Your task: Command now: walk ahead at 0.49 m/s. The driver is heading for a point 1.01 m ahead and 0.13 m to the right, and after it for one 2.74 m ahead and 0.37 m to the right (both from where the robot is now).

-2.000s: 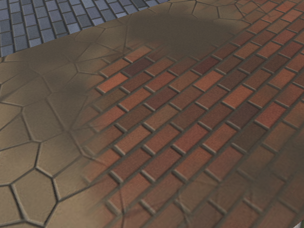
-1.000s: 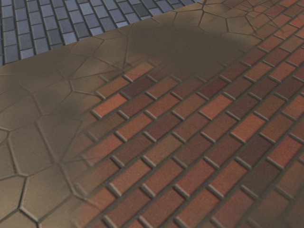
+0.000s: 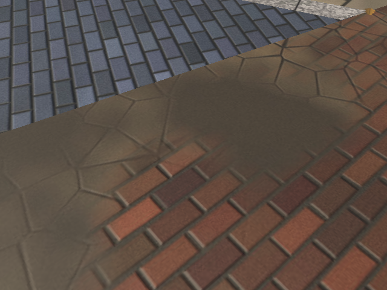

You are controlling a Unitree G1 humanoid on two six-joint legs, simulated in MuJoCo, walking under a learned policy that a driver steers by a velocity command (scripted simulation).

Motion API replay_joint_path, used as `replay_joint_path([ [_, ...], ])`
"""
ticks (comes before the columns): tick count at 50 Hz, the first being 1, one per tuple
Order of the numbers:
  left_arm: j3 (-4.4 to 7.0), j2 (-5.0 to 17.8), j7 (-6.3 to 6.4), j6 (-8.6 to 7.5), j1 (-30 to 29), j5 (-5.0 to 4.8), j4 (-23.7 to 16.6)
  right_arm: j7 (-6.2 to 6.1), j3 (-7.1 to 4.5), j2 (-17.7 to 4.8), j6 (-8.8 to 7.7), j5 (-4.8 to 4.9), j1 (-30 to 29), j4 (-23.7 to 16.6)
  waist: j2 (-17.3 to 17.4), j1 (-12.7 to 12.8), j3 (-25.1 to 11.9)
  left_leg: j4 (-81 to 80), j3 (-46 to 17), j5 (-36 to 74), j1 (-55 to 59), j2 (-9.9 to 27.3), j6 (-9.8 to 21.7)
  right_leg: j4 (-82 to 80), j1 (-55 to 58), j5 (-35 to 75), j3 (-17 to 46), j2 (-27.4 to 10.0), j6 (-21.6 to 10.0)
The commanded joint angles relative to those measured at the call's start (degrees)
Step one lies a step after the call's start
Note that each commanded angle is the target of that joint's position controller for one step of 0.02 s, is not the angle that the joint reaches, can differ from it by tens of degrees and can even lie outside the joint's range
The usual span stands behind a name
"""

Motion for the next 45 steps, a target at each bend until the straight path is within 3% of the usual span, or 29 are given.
replay_joint_path([
  [1,1.41,8.8,0.99,-0.67,-1.3,-0.48,-3.5,0.44,-0.31,-2.0,-0.48,-0.10,-2.2,-2.9,-5.0,-1.5,2.7,-9.6,0.8,9.1,0.6,-0.6,-0.7,-8.8,-3.0,5.4,9.3,-15.0,-7.7],
  [6,1.65,9.4,1.22,0.19,4.3,-1.11,-1.4,1.98,0.63,-1.5,-0.94,0.63,-11.1,-5.8,-4.8,1.6,4.9,-19.3,2.5,8.9,0.2,-3.0,-0.5,-6.3,4.6,5.7,7.9,-16.9,-7.2],
  [8,1.97,9.8,1.37,0.82,5.3,-1.23,-0.8,2.77,0.78,-2.0,-1.33,0.81,-13.0,-7.0,-5.1,1.6,5.4,-21.6,2.4,5.3,0.0,-3.5,0.6,-4.0,8.3,7.2,8.4,-18.8,-6.8],
  [10,2.40,10.7,1.53,1.38,4.7,-1.35,-0.8,3.28,0.46,-3.4,-1.72,0.95,-11.4,-7.3,-6.3,-0.2,4.3,-23.3,3.0,0.9,3.9,-4.6,2.1,-0.9,10.5,12.8,8.7,-20.1,-5.9],
  [11,2.55,11.2,1.55,1.63,3.4,-1.35,-1.2,3.33,-0.12,-4.7,-1.90,0.94,-8.2,-6.7,-7.2,-2.3,2.3,-23.9,4.4,-0.8,9.4,-6.2,3.0,2.7,10.6,21.4,8.1,-19.7,-5.1],
  [12,2.29,10.6,1.47,1.92,2.4,-1.41,-1.5,3.11,-1.31,-6.7,-2.06,0.72,-1.1,-4.6,-6.7,-6.2,-1.9,-25.2,5.9,-0.6,20.1,-8.2,4.4,11.3,8.7,30.5,6.6,-17.3,-3.9],
  [13,1.38,8.5,1.36,1.93,1.9,-0.93,-2.6,2.58,-2.84,-10.4,-2.20,0.18,10.3,-1.6,-4.7,-10.7,-9.8,-22.9,1.8,0.6,37.8,-4.5,7.1,25.4,-0.1,27.4,4.5,-14.0,-2.1],
  [14,-0.42,2.4,0.90,1.01,7.8,-0.70,-3.5,2.21,-4.40,-16.4,-1.91,-0.88,18.8,0.0,7.5,-10.0,-19.5,-24.7,-22.3,-6.8,62.8,11.4,15.1,49.3,-24.5,4.8,0.7,-4.9,2.5],
  [15,-0.54,2.8,0.73,-0.42,7.5,-1.53,-2.9,2.24,-3.11,-12.8,-1.71,-0.63,19.9,0.2,12.2,-10.4,-24.4,-33.6,-38.3,-11.8,65.3,15.9,16.9,59.5,-32.6,-24.3,9.7,-1.6,2.3],
  [16,1.18,8.5,0.73,-1.03,2.4,-3.28,-4.1,2.11,-1.93,-9.1,-1.85,-0.30,15.6,-0.2,8.4,-10.1,-16.1,-34.4,-30.1,-13.8,58.7,13.9,13.4,63.9,-37.7,-21.8,12.2,-5.0,1.1],
  [17,1.34,9.1,1.02,-1.04,-1.3,-3.53,-5.3,1.98,-1.18,-7.0,-1.92,-0.27,10.4,-1.4,5.3,-8.4,-10.0,-35.7,-21.5,-11.1,49.8,12.1,11.2,62.6,-37.8,-16.5,10.3,-8.3,0.6],
  [18,1.76,8.6,1.56,-0.46,-3.8,-2.68,-5.4,2.30,-0.36,-4.2,-2.09,-0.55,6.1,-1.7,1.1,-6.7,-4.8,-38.5,-14.6,-8.3,40.9,8.9,8.9,58.8,-35.2,-11.9,9.7,-10.4,0.3],
  [19,2.13,7.3,1.75,0.39,-1.6,-2.49,-5.2,2.28,-0.16,-3.6,-2.41,-1.08,4.0,-1.6,4.6,-4.2,-3.4,-40.6,-10.3,-6.3,35.8,8.1,8.5,56.0,-31.5,-8.4,10.2,-12.2,0.4],
  [20,2.04,5.8,1.65,1.34,-0.1,-2.37,-4.6,2.43,-0.05,-2.7,-2.53,-1.29,3.1,-1.2,4.9,-3.1,-2.2,-42.3,-7.1,-4.7,32.2,6.7,8.2,54.8,-28.5,-6.9,10.2,-13.0,0.5],
  [21,2.03,4.5,1.51,2.07,0.8,-2.49,-4.4,2.35,-0.15,-2.6,-2.69,-1.33,3.4,-0.7,4.6,-2.5,-1.4,-43.4,-4.0,-2.7,30.5,6.0,8.3,54.1,-27.8,-5.7,10.0,-13.0,0.7],
  [23,2.29,4.2,1.65,2.95,-1.1,-2.50,-5.3,1.80,-0.56,-4.0,-2.94,-1.59,4.2,0.1,2.5,-2.0,0.5,-44.7,0.5,2.4,29.9,5.6,8.5,51.9,-30.8,-2.0,10.4,-12.9,1.1],
  [27,2.49,3.9,0.95,2.82,-7.0,-1.63,-8.0,0.44,-0.88,-5.3,-2.66,-1.81,6.3,0.8,1.1,-2.8,2.3,-45.5,7.0,7.4,32.6,5.0,7.9,40.3,-35.0,8.9,10.4,-11.9,2.0],
  [31,1.57,2.5,-0.60,2.64,-15.3,-1.24,-11.3,-0.51,-1.17,-6.8,-2.01,-1.10,9.2,1.3,-0.2,-5.5,4.9,-46.3,11.8,8.1,36.1,5.5,7.0,29.1,-34.5,14.0,5.1,-11.1,1.6],
  [35,1.11,2.3,-2.19,2.71,-20.8,-1.49,-15.2,-0.72,-1.74,-7.9,-0.32,-0.27,12.8,2.1,-0.4,-6.8,6.4,-41.8,14.3,16.0,45.9,8.2,6.6,24.0,-37.7,8.1,1.8,-9.9,0.0],
  [37,1.65,3.7,-2.87,2.80,-20.1,-1.65,-16.5,-0.92,-2.17,-9.4,0.44,0.15,11.4,1.4,1.4,-4.9,4.5,-36.4,16.1,32.1,47.4,8.4,5.6,23.0,-32.3,2.8,-1.5,-7.2,-1.7],
  [39,3.25,6.9,-3.00,3.01,-13.2,-2.01,-16.1,-1.24,-2.63,-11.3,1.28,0.42,9.8,0.5,4.0,-0.2,-0.6,-24.3,17.1,49.6,47.4,8.0,4.4,23.5,-21.2,-3.0,-4.5,-2.7,-4.2],
  [40,4.88,9.9,-2.59,3.01,-4.6,-2.15,-14.3,-1.23,-2.58,-11.7,1.55,0.72,8.2,-0.1,3.5,4.6,-5.1,-13.0,18.0,48.8,43.6,6.2,2.9,19.3,-8.9,0.1,-4.5,-0.4,-6.3],
  [41,6.97,14.8,-1.29,3.49,4.2,-1.92,-12.2,-1.24,-2.22,-10.9,1.12,0.13,8.2,-1.2,-1.5,8.3,-10.2,4.2,18.0,32.0,30.2,3.7,0.2,16.5,8.5,0.1,5.6,-5.0,-9.3],
  [42,7.81,20.6,-0.64,3.47,2.0,-2.21,-13.5,-0.21,0.47,-1.5,-0.86,-1.53,12.6,-4.5,-17.9,0.9,-14.9,28.2,13.1,-24.3,3.1,-10.1,-4.1,10.8,28.4,-2.8,39.5,-20.8,-21.0],
  [43,6.14,16.9,-0.78,2.96,5.0,-0.93,-14.1,1.06,0.25,-5.1,-4.03,1.05,8.4,-6.1,-11.4,3.8,-22.4,33.7,-2.0,-28.8,-4.4,-11.2,-2.4,2.5,32.4,-8.0,52.6,-24.5,-23.0],
  [44,5.12,12.8,-0.68,2.33,3.9,-0.39,-13.8,1.61,-0.24,-7.0,-5.25,3.08,2.6,-7.6,-8.2,4.6,-15.2,32.1,-2.8,-24.7,-8.6,-7.9,-0.4,2.6,28.2,-5.0,43.1,-22.3,-19.1],
  [45,4.41,10.3,-0.90,1.64,-0.6,-0.96,-14.4,1.39,-0.13,-6.5,-5.51,2.41,2.0,-7.6,-2.5,1.3,-8.7,25.1,-2.7,-19.9,-6.9,-4.9,0.3,2.8,18.2,0.7,34.7,-19.5,-16.4],
])
Next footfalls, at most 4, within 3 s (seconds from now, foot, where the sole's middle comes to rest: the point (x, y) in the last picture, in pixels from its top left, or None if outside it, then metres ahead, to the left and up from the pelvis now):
0.26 left None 0.34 0.17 -0.78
0.82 right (243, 264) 0.61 -0.10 -0.78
1.32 left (223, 181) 0.97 -0.03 -0.78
1.80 right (282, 175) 1.01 -0.28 -0.78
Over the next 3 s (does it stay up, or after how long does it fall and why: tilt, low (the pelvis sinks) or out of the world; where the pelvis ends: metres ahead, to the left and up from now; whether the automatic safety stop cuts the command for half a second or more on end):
stays up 0.95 -0.12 -0.01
